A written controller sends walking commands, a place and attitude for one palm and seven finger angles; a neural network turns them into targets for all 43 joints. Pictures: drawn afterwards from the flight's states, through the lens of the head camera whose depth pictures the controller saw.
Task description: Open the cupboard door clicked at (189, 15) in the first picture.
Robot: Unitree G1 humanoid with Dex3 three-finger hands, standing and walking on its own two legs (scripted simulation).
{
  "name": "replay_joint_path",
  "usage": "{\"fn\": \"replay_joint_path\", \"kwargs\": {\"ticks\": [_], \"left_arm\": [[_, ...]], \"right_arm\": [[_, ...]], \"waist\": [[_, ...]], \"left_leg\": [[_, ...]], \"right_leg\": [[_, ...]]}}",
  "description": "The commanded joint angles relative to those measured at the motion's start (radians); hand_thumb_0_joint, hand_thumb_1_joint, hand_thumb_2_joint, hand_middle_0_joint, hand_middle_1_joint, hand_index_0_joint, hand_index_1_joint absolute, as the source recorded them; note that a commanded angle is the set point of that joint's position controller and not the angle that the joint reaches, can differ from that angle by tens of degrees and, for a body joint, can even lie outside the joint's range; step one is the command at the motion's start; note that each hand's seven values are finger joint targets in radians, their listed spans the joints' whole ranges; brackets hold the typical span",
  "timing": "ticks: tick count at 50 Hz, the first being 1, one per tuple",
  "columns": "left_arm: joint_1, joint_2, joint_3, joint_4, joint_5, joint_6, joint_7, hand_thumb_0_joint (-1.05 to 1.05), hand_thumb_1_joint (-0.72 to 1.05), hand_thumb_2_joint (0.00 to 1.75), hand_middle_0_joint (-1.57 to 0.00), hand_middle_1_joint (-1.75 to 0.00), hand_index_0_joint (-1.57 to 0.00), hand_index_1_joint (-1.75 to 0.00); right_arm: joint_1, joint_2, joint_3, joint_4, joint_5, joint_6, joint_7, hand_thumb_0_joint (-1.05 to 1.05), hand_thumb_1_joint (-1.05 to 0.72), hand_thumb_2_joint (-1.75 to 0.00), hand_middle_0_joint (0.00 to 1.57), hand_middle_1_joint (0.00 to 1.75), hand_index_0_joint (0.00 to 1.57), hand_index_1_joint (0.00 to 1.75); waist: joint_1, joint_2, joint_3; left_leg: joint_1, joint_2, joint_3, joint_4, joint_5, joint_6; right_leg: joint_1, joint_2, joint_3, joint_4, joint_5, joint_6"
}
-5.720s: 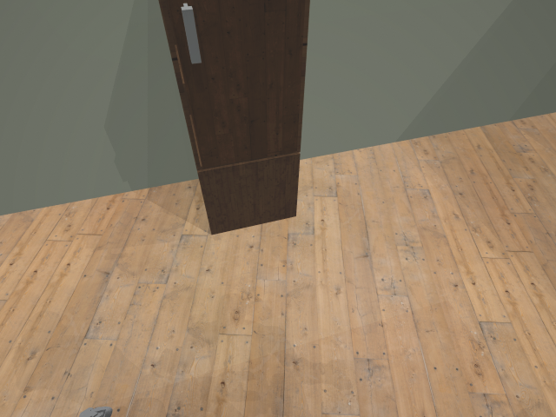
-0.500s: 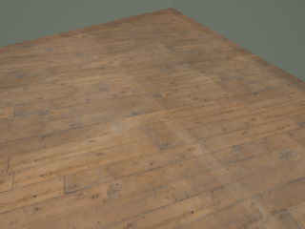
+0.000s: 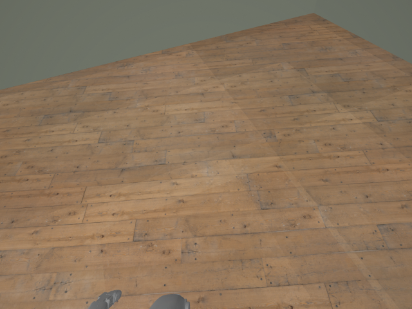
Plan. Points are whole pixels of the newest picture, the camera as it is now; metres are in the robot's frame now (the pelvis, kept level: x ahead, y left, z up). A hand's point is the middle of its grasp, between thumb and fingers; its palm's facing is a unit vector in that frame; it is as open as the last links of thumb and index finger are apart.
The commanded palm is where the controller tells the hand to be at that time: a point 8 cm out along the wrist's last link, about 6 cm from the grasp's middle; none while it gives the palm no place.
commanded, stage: turn to face it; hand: left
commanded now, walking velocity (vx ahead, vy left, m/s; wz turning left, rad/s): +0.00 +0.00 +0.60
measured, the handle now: out of the picture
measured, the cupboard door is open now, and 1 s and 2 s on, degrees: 0 0 0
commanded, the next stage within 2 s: none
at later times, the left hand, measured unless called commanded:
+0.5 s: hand out of the picture -0.06 +0.28 -0.18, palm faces +0.37 -0.89 -0.26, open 7.4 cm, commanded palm none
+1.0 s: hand out of the picture +0.01 +0.24 -0.14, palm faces +0.54 -0.79 -0.27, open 7.4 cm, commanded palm none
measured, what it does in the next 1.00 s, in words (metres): steps on the spot, turning left: left foot, then right foot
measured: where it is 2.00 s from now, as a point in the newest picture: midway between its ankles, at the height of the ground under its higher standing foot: outside the picture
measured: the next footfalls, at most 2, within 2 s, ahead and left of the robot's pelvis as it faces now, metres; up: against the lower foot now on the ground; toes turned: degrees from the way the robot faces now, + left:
left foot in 0.34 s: +0.00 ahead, +0.15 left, +0.00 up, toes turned +20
right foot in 0.84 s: +0.10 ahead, -0.07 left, +0.00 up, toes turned +28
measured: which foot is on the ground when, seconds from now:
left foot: up 0.00-0.32, down 0.34-0.84, up 0.86-1.00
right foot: down 0.00-0.34, up 0.36-0.82, down 0.84-1.00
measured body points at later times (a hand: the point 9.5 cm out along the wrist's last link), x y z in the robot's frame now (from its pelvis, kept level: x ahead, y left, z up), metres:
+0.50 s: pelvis -0.01 +0.05 +0.00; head +0.01 +0.09 +0.44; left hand -0.08 +0.33 -0.16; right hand +0.20 -0.15 -0.12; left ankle -0.04 +0.14 -0.74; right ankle +0.02 -0.12 -0.66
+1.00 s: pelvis +0.01 +0.01 +0.00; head +0.05 +0.00 +0.44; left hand -0.02 +0.28 -0.12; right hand +0.19 -0.19 -0.16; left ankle -0.08 +0.11 -0.65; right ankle +0.07 -0.08 -0.74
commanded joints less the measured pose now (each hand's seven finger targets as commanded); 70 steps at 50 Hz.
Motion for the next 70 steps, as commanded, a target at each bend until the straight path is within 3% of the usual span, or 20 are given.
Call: {"fn": "replay_joint_path", "kwargs": {"ticks": [1,11,15,17,18,23,34,39,40,41,42,47,56,60,61,62,63,65,68,70], "left_arm": [[0.060,0.187,0.045,-0.059,0.007,-0.025,0.015,0.00,0.90,0.90,-0.20,-0.30,-0.20,-0.30],[0.156,0.258,0.063,-0.024,0.020,-0.010,0.011,0.00,0.90,0.90,-0.20,-0.30,-0.20,-0.30],[0.138,0.266,0.074,-0.016,0.005,-0.001,0.002,0.00,0.90,0.90,-0.20,-0.30,-0.20,-0.30],[0.095,0.170,0.046,-0.093,0.003,0.004,-0.008,0.00,0.90,0.90,-0.20,-0.30,-0.20,-0.30],[0.038,0.194,0.049,-0.090,0.010,0.022,0.006,0.00,0.90,0.90,-0.20,-0.30,-0.20,-0.30],[0.089,0.189,0.062,-0.031,0.006,0.026,-0.013,0.00,0.90,0.90,-0.20,-0.30,-0.20,-0.30],[-0.036,0.161,0.052,-0.105,-0.001,0.014,-0.002,0.00,0.90,0.90,-0.20,-0.30,-0.20,-0.30],[0.053,0.165,0.050,-0.099,-0.011,-0.006,0.007,0.00,0.90,0.90,-0.20,-0.30,-0.20,-0.30],[0.093,0.187,0.057,-0.090,-0.010,-0.016,0.010,0.00,0.90,0.90,-0.20,-0.30,-0.20,-0.30],[0.116,0.276,0.075,-0.087,0.006,-0.027,0.020,0.00,0.90,0.90,-0.20,-0.30,-0.20,-0.30],[0.116,0.323,0.076,-0.097,0.010,-0.022,0.019,0.00,0.90,0.90,-0.20,-0.30,-0.20,-0.30],[-0.014,0.192,0.045,-0.115,0.007,-0.024,0.018,0.00,0.90,0.90,-0.20,-0.30,-0.20,-0.30],[0.091,0.265,0.065,-0.061,0.018,-0.008,0.011,0.00,0.90,0.90,-0.20,-0.30,-0.20,-0.30],[0.085,0.276,0.078,-0.050,0.012,0.002,0.007,0.00,0.90,0.90,-0.20,-0.30,-0.20,-0.30],[0.087,0.262,0.078,-0.052,0.004,0.007,0.003,0.00,0.90,0.90,-0.20,-0.30,-0.20,-0.30],[0.104,0.208,0.073,-0.083,-0.004,0.012,-0.004,0.00,0.90,0.90,-0.20,-0.30,-0.20,-0.30],[0.043,0.158,0.048,-0.129,0.001,0.013,-0.006,0.00,0.90,0.90,-0.20,-0.30,-0.20,-0.30],[-0.037,0.167,0.054,-0.121,0.002,0.023,0.005,0.00,0.90,0.90,-0.20,-0.30,-0.20,-0.30],[0.028,0.180,0.061,-0.070,0.004,0.022,-0.013,0.00,0.90,0.90,-0.20,-0.30,-0.20,-0.30],[0.045,0.181,0.061,-0.060,0.004,0.024,-0.014,0.00,0.90,0.90,-0.20,-0.30,-0.20,-0.30]], "right_arm": [[-0.050,-0.051,0.004,-0.075,0.001,-0.014,0.003,0.00,-0.90,-0.90,0.20,0.30,0.20,0.30],[-0.208,-0.042,0.038,-0.127,0.015,-0.030,0.008,0.00,-0.90,-0.90,0.20,0.30,0.20,0.30],[-0.084,-0.099,0.025,-0.114,0.011,-0.053,0.003,0.00,-0.90,-0.90,0.20,0.30,0.20,0.30],[0.045,-0.299,-0.022,-0.092,0.015,-0.060,-0.007,0.00,-0.90,-0.90,0.20,0.30,0.20,0.30],[0.073,-0.268,-0.018,-0.063,0.019,-0.060,-0.017,0.00,-0.90,-0.90,0.20,0.30,0.20,0.30],[-0.140,-0.170,0.014,-0.125,0.012,-0.068,-0.026,0.00,-0.90,-0.90,0.20,0.30,0.20,0.30],[-0.030,-0.165,-0.008,-0.098,0.003,-0.062,-0.027,0.00,-0.90,-0.90,0.20,0.30,0.20,0.30],[-0.060,-0.156,-0.013,-0.105,0.008,-0.056,-0.027,0.00,-0.90,-0.90,0.20,0.30,0.20,0.30],[-0.057,-0.129,-0.010,-0.112,0.015,-0.058,-0.025,0.00,-0.90,-0.90,0.20,0.30,0.20,0.30],[-0.025,-0.062,0.001,-0.124,0.024,-0.060,-0.019,0.00,-0.90,-0.90,0.20,0.30,0.20,0.30],[-0.015,-0.052,0.000,-0.145,0.014,-0.059,-0.019,0.00,-0.90,-0.90,0.20,0.30,0.20,0.30],[-0.027,-0.061,0.000,-0.082,0.004,-0.022,0.004,0.00,-0.90,-0.90,0.20,0.30,0.20,0.30],[-0.148,-0.037,0.025,-0.110,0.014,-0.027,0.014,0.00,-0.90,-0.90,0.20,0.30,0.20,0.30],[-0.079,-0.056,0.025,-0.110,0.014,-0.045,0.008,0.00,-0.90,-0.90,0.20,0.30,0.20,0.30],[-0.025,-0.094,0.014,-0.097,0.011,-0.054,0.008,0.00,-0.90,-0.90,0.20,0.30,0.20,0.30],[0.039,-0.216,-0.013,-0.095,0.003,-0.066,0.003,0.00,-0.90,-0.90,0.20,0.30,0.20,0.30],[0.104,-0.289,-0.028,-0.078,0.012,-0.063,-0.005,0.00,-0.90,-0.90,0.20,0.30,0.20,0.30],[0.079,-0.243,-0.017,-0.069,0.007,-0.064,-0.027,0.00,-0.90,-0.90,0.20,0.30,0.20,0.30],[-0.086,-0.168,0.013,-0.115,0.006,-0.068,-0.029,0.00,-0.90,-0.90,0.20,0.30,0.20,0.30],[-0.090,-0.165,0.013,-0.119,0.007,-0.070,-0.028,0.00,-0.90,-0.90,0.20,0.30,0.20,0.30]], "waist": [[0.055,-0.219,0.000],[0.112,-0.268,-0.066],[0.035,-0.183,-0.145],[-0.031,0.271,-0.201],[-0.046,0.178,-0.204],[0.059,0.113,-0.053],[0.016,0.113,-0.078],[0.066,0.111,-0.122],[0.085,0.043,-0.141],[0.089,-0.212,-0.163],[0.087,-0.319,-0.155],[0.033,-0.216,-0.004],[0.096,-0.268,-0.032],[0.061,-0.252,-0.097],[0.027,-0.156,-0.131],[-0.008,0.134,-0.184],[-0.038,0.274,-0.185],[-0.038,0.202,-0.137],[0.042,0.121,-0.054],[0.045,0.110,-0.069]], "left_leg": [[-0.075,0.046,0.016,0.054,0.019,-0.027],[0.097,0.038,0.117,-0.345,-0.076,0.002],[0.409,0.045,0.123,-0.727,0.189,0.044],[0.680,0.468,-0.361,-0.754,0.890,0.280],[0.620,0.443,-0.321,-0.741,0.817,0.287],[0.377,0.232,-0.149,-0.804,0.516,0.201],[0.425,0.217,-0.338,-0.771,0.512,0.246],[0.312,0.163,-0.376,-0.657,0.613,0.200],[0.218,0.121,-0.351,-0.599,0.481,0.153],[0.007,0.001,-0.192,-0.407,0.143,0.067],[-0.074,-0.076,-0.059,-0.185,-0.238,0.019],[-0.039,0.034,-0.026,0.102,-0.027,-0.007],[0.087,0.037,0.101,-0.288,-0.075,-0.008],[0.248,0.024,0.138,-0.566,0.062,0.017],[0.394,0.040,0.106,-0.705,0.202,0.033],[0.588,0.271,-0.212,-0.757,0.494,0.136],[0.609,0.446,-0.403,-0.767,0.824,0.266],[0.500,0.387,-0.360,-0.765,0.606,0.276],[0.364,0.241,-0.206,-0.797,0.477,0.206],[0.354,0.221,-0.193,-0.812,0.438,0.203]], "right_leg": [[0.071,-0.253,0.098,-0.173,0.381,-0.074],[0.155,-0.315,0.023,-0.084,0.552,-0.097],[0.040,-0.292,-0.083,0.161,0.477,0.002],[-0.429,-0.093,-0.064,0.579,-0.401,0.127],[-0.425,-0.098,0.045,0.650,-0.366,0.117],[-0.353,-0.076,0.071,0.662,-0.088,0.131],[-0.302,-0.003,0.097,0.375,-0.144,0.130],[-0.028,0.043,0.081,0.020,-0.001,0.105],[0.113,-0.003,0.110,-0.129,0.107,0.096],[0.294,-0.250,0.335,-0.214,0.194,0.024],[0.235,-0.459,0.466,-0.207,0.331,-0.099],[0.023,-0.273,0.138,-0.168,0.361,-0.084],[0.095,-0.304,0.022,-0.114,0.418,-0.091],[0.096,-0.302,-0.055,0.039,0.448,-0.033],[0.011,-0.283,-0.085,0.171,0.384,0.012],[-0.244,-0.162,-0.123,0.410,0.018,0.092],[-0.407,-0.081,-0.047,0.579,-0.428,0.125],[-0.438,-0.088,0.073,0.702,-0.321,0.113],[-0.360,-0.079,0.075,0.677,-0.127,0.118],[-0.323,-0.065,0.074,0.626,-0.106,0.122]]}}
